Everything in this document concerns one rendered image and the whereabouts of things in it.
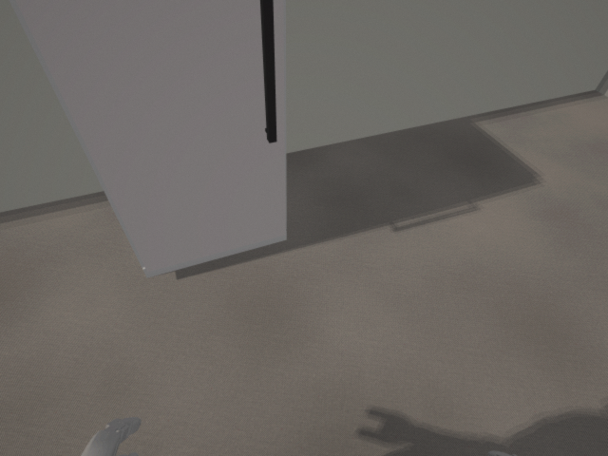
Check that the fridge door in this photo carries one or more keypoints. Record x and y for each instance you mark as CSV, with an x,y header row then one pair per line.
x,y
169,98

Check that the robot left hand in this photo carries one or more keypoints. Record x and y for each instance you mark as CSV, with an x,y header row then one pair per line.
x,y
106,442

